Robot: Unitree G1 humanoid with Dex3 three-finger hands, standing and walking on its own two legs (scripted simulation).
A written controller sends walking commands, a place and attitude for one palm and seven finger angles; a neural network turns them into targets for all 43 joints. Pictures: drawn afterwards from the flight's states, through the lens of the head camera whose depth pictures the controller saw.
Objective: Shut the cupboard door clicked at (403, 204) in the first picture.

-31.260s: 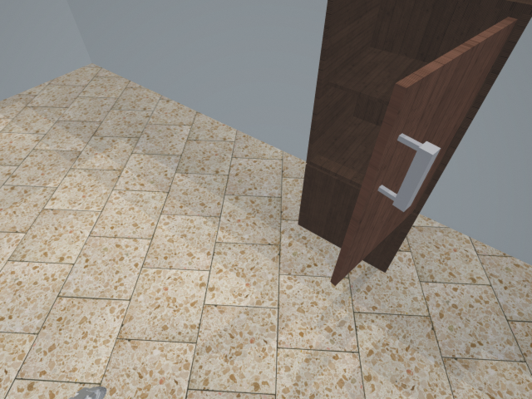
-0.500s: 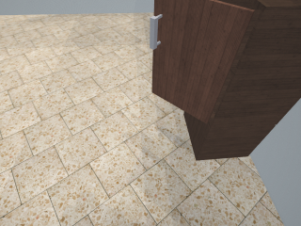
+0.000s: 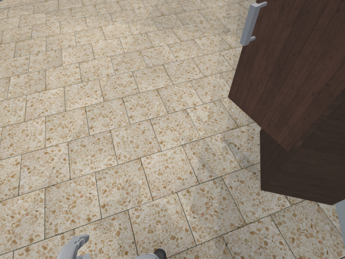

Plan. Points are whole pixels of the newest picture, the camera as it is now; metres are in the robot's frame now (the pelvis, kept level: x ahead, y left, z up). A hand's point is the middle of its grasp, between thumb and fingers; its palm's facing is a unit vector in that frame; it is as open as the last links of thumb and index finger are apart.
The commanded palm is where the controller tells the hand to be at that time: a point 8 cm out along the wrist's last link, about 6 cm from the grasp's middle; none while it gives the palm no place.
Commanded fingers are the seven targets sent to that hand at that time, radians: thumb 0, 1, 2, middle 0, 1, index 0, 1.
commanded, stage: walk to a spot facing it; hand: left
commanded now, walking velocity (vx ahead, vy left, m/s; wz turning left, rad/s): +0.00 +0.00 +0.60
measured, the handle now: (253, 24) +0.86 -0.28 +0.08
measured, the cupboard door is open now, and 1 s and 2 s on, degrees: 45 45 45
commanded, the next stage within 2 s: turn to face it in 1.58 s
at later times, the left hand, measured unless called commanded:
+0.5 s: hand out of the picture -0.03 +0.21 -0.18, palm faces +0.36 -0.89 -0.28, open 7.4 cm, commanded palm none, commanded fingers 0.00 0.90 0.90 -0.20 -0.30 -0.20 -0.30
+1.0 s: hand out of the picture +0.00 +0.15 -0.16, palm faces +0.70 -0.69 -0.20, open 7.4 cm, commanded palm none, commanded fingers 0.00 0.90 0.90 -0.20 -0.30 -0.20 -0.30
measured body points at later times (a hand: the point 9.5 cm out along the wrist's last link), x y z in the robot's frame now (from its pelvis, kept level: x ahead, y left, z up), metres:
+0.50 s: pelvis +0.01 -0.01 -0.01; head +0.06 +0.02 +0.43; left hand -0.04 +0.26 -0.16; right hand +0.20 -0.21 -0.15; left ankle -0.02 +0.11 -0.74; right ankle +0.01 -0.14 -0.68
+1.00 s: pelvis +0.12 +0.02 +0.00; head +0.16 +0.05 +0.45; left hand -0.04 +0.18 -0.14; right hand +0.36 -0.10 -0.14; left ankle +0.10 +0.18 -0.69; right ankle +0.12 -0.11 -0.74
